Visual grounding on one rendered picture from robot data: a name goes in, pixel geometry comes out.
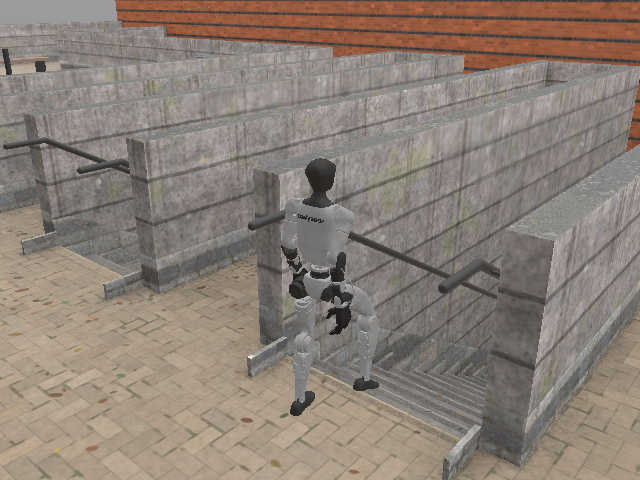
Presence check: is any robot left upper arm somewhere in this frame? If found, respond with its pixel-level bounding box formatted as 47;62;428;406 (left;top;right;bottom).
281;198;305;250

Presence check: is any robot right shin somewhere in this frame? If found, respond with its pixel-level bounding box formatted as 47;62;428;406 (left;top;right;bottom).
358;316;379;381

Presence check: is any right robot forearm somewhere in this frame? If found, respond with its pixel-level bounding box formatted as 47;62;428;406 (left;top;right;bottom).
330;252;348;308

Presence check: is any left robot hand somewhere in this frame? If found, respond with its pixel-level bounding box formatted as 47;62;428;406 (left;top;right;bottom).
293;268;308;280

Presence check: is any left robot forearm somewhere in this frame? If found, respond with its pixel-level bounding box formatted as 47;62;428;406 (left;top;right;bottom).
281;245;303;274

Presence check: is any robot right upper arm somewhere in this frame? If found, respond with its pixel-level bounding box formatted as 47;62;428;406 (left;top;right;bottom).
326;205;355;265

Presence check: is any humanoid robot head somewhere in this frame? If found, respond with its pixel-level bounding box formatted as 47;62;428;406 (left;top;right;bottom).
302;158;336;208

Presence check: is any right robot hand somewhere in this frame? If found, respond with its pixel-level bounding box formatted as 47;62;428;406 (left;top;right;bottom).
326;306;352;335

